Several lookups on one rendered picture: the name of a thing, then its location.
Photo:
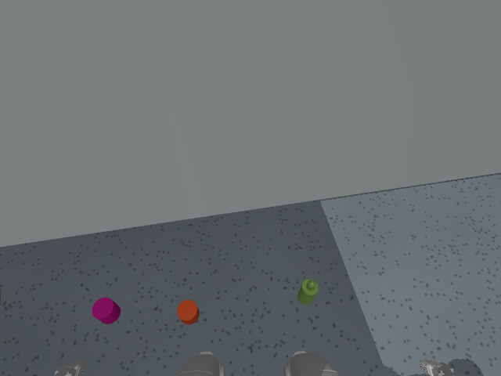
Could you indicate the left robot hand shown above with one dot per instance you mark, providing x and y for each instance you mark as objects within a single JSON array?
[{"x": 72, "y": 369}]

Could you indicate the right robot hand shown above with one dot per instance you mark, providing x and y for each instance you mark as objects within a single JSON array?
[{"x": 433, "y": 368}]

